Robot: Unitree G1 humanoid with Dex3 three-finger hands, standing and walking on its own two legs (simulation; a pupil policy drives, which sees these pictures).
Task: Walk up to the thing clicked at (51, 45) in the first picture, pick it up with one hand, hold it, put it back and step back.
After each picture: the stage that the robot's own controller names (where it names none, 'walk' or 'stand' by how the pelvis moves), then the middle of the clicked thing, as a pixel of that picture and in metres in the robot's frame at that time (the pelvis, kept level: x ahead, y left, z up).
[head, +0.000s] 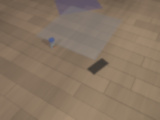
stand; (52, 43) +1.37 +0.38 -0.72
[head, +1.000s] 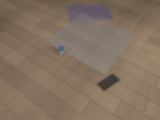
walk; (61, 51) +1.24 +0.18 -0.70
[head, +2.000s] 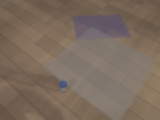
walk; (63, 87) +0.71 +0.15 -0.70
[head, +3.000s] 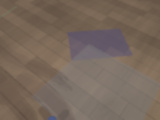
walk; out of the picture +0.43 +0.22 -0.71
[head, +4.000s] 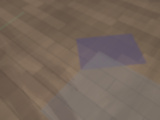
stand; out of the picture +0.30 +0.17 -0.71
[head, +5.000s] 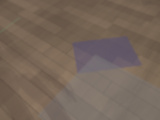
stand; out of the picture +0.30 +0.19 -0.73
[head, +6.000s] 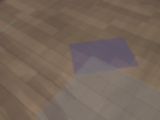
stand; out of the picture +0.29 +0.21 -0.73
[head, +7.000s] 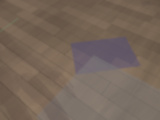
stand; out of the picture +0.28 +0.20 -0.73
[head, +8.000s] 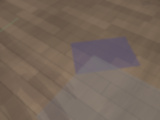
stand; out of the picture +0.29 +0.20 -0.73
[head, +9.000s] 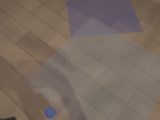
go down; (51, 113) +0.33 +0.19 -0.60
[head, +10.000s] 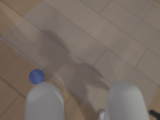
go down; (38, 79) +0.38 +0.21 -0.31
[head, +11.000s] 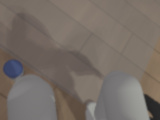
close in; (15, 71) +0.37 +0.23 -0.26
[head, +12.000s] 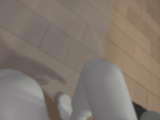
close; out of the picture +0.37 +0.24 -0.22
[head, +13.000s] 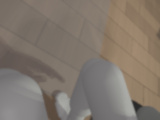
close; out of the picture +0.36 +0.25 -0.22
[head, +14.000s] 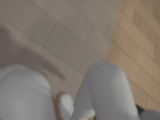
lift; out of the picture +0.33 +0.24 -0.21
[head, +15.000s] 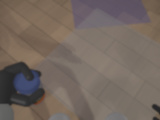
lift; (31, 89) +0.31 +0.18 +0.00
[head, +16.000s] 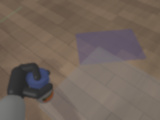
hold; (41, 86) +0.33 +0.16 +0.03
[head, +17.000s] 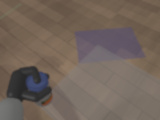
hold; (40, 89) +0.32 +0.17 +0.01
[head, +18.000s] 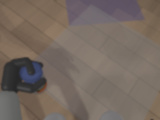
crouch; (34, 78) +0.36 +0.17 -0.06
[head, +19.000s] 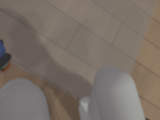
lower; out of the picture +0.41 +0.23 -0.17
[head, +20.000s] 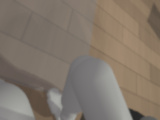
lower; out of the picture +0.41 +0.26 -0.23
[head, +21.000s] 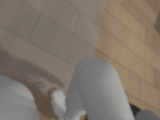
lower; out of the picture +0.40 +0.26 -0.23
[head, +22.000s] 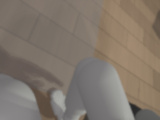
lower; out of the picture +0.40 +0.26 -0.23
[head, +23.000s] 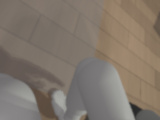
lower; out of the picture +0.40 +0.26 -0.22
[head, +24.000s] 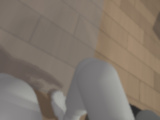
open; out of the picture +0.38 +0.23 -0.23
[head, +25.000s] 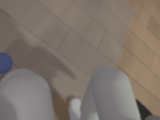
stand; out of the picture +0.37 +0.22 -0.25
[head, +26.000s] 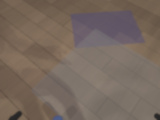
stand; out of the picture +0.33 +0.15 -0.61
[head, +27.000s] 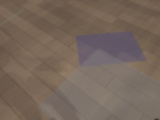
stand; out of the picture +0.33 +0.16 -0.66
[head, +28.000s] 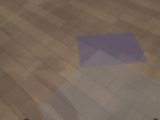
stand; out of the picture +0.32 +0.15 -0.67
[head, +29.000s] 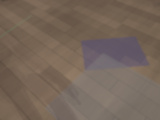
stand; out of the picture +0.35 +0.15 -0.72
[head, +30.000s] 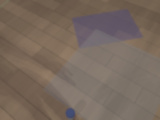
walk; (71, 114) +0.39 +0.14 -0.70
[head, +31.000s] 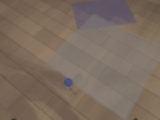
walk; (68, 84) +0.63 +0.13 -0.69
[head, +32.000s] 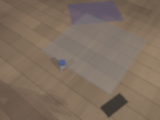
stand; (62, 65) +0.92 +0.19 -0.70
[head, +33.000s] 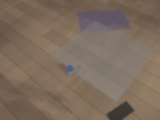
stand; (70, 71) +0.93 +0.15 -0.72
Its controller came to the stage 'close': yes
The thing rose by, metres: 0.72
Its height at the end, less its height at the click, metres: +0.00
